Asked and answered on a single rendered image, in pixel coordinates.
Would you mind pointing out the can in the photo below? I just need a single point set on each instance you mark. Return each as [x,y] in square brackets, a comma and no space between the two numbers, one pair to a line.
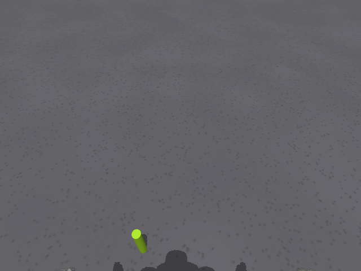
[138,239]

